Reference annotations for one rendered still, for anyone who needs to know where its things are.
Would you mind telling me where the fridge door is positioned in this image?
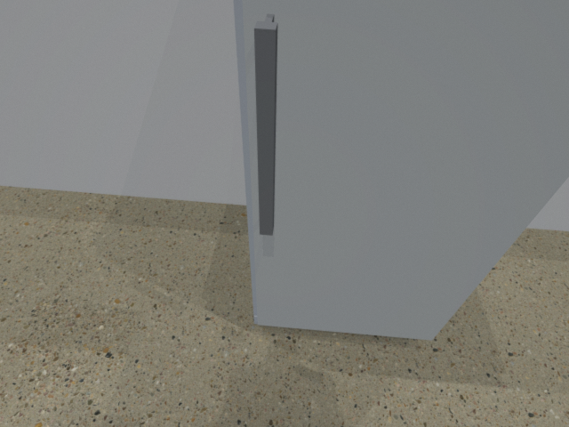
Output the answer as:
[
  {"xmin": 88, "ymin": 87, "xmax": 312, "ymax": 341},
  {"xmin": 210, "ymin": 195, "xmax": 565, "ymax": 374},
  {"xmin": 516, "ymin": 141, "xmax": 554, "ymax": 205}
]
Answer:
[{"xmin": 243, "ymin": 0, "xmax": 569, "ymax": 341}]

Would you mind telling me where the handle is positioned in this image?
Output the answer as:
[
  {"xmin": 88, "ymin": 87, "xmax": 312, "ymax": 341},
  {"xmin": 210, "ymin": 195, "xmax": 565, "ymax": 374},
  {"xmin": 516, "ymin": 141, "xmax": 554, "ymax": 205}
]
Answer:
[{"xmin": 254, "ymin": 14, "xmax": 277, "ymax": 236}]

